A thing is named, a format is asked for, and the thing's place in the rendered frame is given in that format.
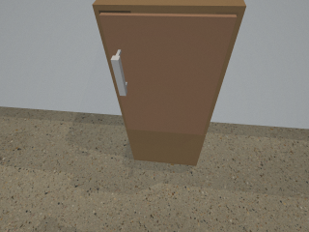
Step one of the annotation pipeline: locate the cupboard door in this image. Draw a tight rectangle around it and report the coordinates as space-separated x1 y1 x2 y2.
99 13 237 135

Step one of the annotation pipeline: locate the handle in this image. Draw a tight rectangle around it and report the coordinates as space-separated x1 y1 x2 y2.
111 49 127 96

